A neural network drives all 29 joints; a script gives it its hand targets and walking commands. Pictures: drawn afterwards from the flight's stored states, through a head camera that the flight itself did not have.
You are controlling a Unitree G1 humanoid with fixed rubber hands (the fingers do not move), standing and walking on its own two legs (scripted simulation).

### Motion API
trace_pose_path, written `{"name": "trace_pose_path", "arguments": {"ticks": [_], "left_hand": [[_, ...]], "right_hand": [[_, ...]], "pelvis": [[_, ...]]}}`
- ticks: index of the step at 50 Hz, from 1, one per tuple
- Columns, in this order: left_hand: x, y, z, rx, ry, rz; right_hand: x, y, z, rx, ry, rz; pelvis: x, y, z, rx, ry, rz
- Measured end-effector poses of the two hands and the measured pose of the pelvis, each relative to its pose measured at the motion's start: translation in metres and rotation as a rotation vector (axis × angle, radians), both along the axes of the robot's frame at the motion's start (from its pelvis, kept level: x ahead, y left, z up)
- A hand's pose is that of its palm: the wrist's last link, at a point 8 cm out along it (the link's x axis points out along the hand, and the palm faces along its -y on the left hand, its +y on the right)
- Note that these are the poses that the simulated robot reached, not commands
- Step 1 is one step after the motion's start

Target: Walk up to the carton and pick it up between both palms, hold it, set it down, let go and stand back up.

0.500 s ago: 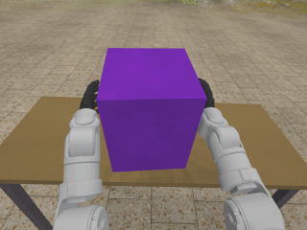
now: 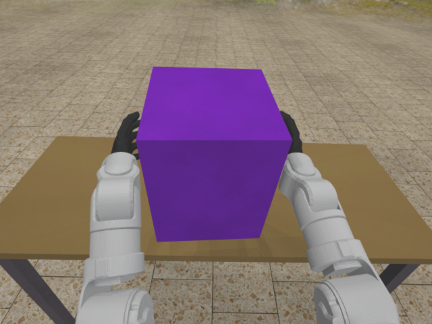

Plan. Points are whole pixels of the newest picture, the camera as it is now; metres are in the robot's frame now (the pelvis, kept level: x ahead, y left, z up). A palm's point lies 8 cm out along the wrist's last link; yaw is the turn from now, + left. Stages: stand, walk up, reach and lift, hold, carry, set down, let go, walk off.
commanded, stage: hold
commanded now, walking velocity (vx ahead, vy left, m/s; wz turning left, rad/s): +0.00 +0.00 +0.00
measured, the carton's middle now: (208, 156) +0.38 +0.00 +0.18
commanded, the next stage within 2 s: none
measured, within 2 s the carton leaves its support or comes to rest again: neither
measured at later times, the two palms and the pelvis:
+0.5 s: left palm (119, 159) +0.36 +0.16 +0.20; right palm (284, 155) +0.36 -0.13 +0.20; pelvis +0.00 +0.00 +0.00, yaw +0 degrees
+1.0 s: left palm (122, 158) +0.36 +0.15 +0.20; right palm (287, 155) +0.36 -0.14 +0.19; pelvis +0.00 +0.00 +0.00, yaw +0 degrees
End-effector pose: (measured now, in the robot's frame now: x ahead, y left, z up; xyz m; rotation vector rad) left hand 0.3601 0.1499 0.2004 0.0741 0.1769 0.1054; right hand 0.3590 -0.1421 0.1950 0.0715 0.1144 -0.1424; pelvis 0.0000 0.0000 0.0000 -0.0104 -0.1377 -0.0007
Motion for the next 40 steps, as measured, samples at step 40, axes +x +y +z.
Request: {"name": "trace_pose_path", "arguments": {"ticks": [40], "left_hand": [[0.0, 0.0, -0.003, 0.005, -0.001, -0.005]], "right_hand": [[-0.001, 0.001, -0.005, 0.004, -0.002, 0.004]], "pelvis": [[0.001, 0.003, 0.0, -0.003, 0.006, -0.004]]}}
